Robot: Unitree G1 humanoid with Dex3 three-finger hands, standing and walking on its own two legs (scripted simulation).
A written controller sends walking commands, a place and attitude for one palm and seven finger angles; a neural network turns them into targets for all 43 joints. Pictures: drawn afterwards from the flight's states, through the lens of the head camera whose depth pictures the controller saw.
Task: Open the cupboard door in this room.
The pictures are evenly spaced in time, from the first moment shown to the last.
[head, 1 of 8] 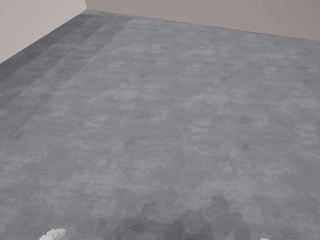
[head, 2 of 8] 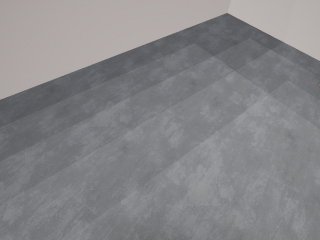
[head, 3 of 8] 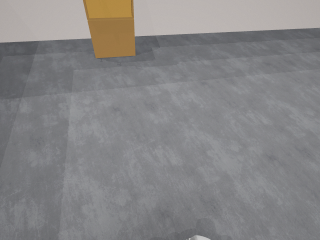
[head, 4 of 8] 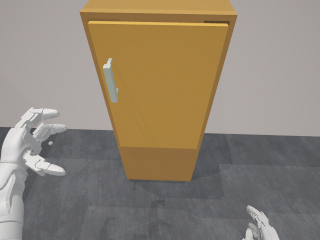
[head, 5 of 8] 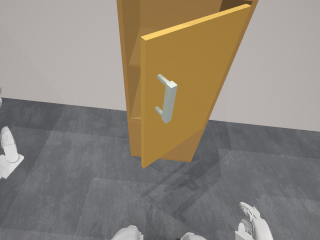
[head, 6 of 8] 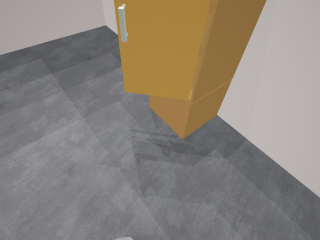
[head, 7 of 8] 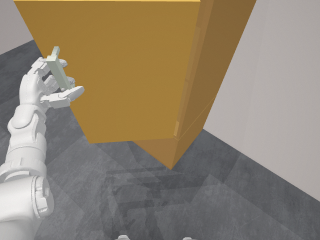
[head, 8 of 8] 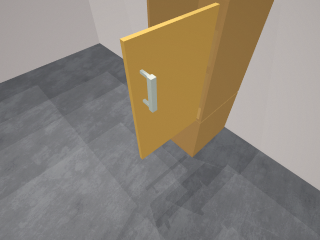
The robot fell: no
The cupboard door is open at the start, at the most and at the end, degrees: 0 88 87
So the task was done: yes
